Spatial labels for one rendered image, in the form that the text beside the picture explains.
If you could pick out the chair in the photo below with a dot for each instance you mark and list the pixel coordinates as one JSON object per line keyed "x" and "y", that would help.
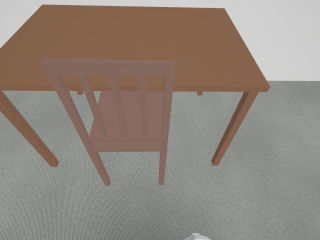
{"x": 124, "y": 121}

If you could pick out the table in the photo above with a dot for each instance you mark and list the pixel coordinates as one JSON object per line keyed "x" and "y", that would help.
{"x": 209, "y": 53}

